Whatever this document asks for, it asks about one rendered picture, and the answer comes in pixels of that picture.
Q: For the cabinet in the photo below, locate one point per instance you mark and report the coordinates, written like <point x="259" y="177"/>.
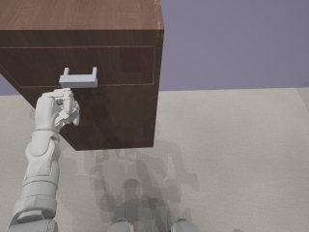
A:
<point x="111" y="116"/>

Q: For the left robot upper arm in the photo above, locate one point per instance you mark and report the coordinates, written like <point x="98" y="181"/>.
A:
<point x="44" y="225"/>

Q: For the left robot forearm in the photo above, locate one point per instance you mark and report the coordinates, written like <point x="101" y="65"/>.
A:
<point x="37" y="199"/>

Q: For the drawer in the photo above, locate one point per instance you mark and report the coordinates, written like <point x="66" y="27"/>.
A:
<point x="33" y="66"/>

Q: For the left robot hand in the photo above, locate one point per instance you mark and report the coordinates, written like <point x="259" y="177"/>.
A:
<point x="50" y="116"/>

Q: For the robot left shin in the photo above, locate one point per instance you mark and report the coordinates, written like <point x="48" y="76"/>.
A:
<point x="121" y="220"/>

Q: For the robot right shin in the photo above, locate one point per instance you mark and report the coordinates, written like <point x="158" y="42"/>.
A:
<point x="181" y="219"/>

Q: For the handle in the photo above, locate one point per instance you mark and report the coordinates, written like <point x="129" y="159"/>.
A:
<point x="79" y="80"/>

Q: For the robot shin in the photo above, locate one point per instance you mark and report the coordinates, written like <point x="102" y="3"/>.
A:
<point x="181" y="219"/>
<point x="121" y="220"/>

